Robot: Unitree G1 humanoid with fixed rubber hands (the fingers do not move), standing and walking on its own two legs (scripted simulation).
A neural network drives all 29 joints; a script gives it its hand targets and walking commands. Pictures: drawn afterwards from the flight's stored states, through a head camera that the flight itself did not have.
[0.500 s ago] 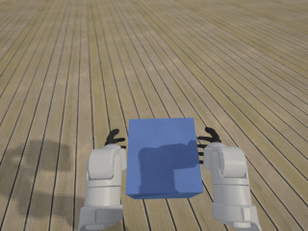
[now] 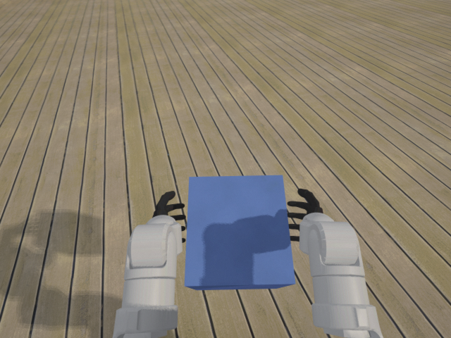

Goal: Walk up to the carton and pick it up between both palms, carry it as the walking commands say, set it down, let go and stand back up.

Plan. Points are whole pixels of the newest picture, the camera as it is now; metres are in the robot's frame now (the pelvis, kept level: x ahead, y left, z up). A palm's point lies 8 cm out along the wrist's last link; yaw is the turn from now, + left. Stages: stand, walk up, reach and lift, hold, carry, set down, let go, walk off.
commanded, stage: carry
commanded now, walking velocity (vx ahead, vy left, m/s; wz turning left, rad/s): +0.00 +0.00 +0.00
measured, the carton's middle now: (236, 237) +0.35 +0.00 -0.02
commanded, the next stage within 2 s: hold in 1.30 s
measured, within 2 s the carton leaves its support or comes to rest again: neither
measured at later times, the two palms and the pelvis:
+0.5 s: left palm (174, 229) +0.31 +0.12 +0.07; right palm (323, 225) +0.32 -0.15 +0.07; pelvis +0.02 -0.02 +0.00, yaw +0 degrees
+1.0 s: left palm (176, 222) +0.33 +0.11 +0.06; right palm (321, 221) +0.33 -0.15 +0.06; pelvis +0.04 -0.02 +0.00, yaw +0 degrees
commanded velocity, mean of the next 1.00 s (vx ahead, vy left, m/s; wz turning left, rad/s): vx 0.00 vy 0.00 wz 0.00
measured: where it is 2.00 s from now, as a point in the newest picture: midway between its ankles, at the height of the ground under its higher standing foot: outside the picture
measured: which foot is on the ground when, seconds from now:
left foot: down 0.00-1.00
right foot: down 0.00-1.00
